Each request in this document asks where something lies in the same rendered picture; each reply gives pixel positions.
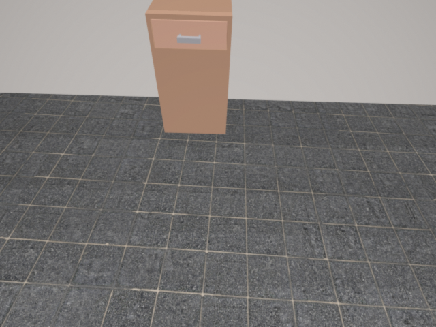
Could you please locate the drawer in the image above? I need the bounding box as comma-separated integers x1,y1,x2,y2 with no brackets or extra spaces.
151,19,228,49

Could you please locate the handle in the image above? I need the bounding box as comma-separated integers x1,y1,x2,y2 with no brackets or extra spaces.
177,34,201,44

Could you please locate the cabinet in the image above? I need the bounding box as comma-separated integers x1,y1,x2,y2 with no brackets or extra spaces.
145,0,232,134

